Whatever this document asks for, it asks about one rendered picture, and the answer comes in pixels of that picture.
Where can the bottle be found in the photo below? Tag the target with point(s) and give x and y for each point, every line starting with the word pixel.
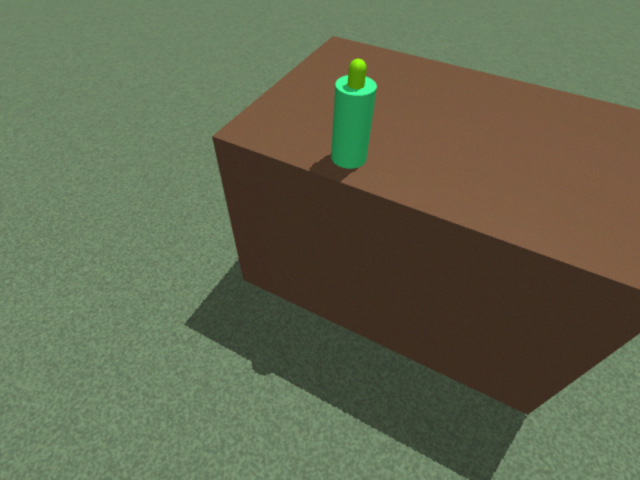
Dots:
pixel 353 112

